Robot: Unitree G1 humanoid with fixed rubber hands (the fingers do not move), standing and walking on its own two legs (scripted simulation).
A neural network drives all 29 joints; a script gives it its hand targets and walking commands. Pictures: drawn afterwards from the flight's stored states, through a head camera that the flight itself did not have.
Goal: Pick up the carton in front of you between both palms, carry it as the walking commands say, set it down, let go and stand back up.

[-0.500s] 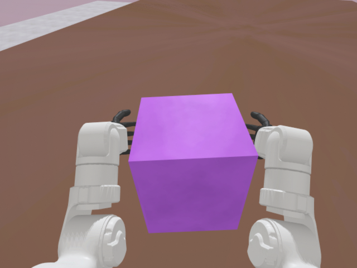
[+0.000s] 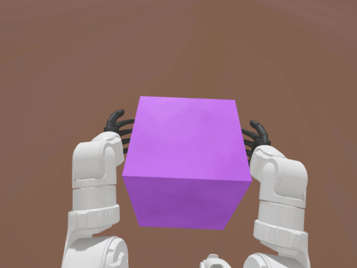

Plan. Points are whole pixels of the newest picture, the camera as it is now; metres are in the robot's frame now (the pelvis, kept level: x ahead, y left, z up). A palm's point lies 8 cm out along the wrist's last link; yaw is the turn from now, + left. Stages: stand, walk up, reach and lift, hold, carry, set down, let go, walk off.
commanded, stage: carry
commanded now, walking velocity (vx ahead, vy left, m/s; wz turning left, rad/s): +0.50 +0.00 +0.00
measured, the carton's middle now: (184, 166) +0.36 -0.01 +0.03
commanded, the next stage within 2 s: none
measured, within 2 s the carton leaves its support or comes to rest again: neither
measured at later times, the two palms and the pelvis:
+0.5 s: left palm (131, 77) +0.58 +0.13 +0.11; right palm (239, 83) +0.59 -0.17 +0.10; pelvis +0.33 -0.03 +0.01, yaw +2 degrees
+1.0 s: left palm (127, 30) +0.88 +0.19 +0.10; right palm (210, 35) +0.87 -0.11 +0.11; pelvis +0.63 +0.04 +0.01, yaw -1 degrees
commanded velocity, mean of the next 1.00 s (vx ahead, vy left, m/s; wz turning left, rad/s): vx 0.50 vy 0.00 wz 0.00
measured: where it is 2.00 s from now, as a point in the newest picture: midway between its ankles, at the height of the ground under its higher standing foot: (170, 135)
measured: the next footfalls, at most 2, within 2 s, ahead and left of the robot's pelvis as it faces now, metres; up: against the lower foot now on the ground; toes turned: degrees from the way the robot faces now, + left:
right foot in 0.18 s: +0.30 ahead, -0.11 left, +0.00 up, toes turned -8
left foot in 0.68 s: +0.65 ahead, +0.11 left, +0.00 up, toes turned +12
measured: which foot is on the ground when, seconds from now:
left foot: down 0.00-0.18, up 0.20-0.66, down 0.68-1.00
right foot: up 0.00-0.16, down 0.18-0.68, up 0.70-1.00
